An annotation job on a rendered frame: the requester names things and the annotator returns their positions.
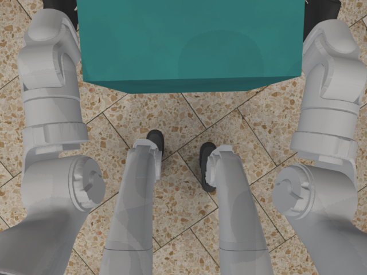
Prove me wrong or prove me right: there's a left robot forearm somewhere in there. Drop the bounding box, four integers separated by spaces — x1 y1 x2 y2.
17 9 89 204

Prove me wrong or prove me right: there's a right robot upper arm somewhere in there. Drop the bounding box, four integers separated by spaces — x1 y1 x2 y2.
271 163 367 275

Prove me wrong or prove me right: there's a right robot forearm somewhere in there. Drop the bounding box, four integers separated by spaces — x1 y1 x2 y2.
290 19 367 204

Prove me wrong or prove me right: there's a carton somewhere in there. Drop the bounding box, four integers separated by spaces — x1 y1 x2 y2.
76 0 305 94

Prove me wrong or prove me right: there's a left robot hand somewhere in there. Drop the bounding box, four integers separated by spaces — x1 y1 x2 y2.
42 0 78 30

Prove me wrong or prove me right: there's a robot right shin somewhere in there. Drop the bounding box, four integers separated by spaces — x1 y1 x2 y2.
205 145 243 186

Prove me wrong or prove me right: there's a right robot hand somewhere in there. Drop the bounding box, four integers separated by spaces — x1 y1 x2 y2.
303 0 341 42

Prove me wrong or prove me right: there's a left robot upper arm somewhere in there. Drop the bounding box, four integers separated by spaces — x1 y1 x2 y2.
0 155 106 275

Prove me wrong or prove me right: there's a right robot thigh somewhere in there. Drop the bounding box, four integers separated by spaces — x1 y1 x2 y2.
208 151 274 275

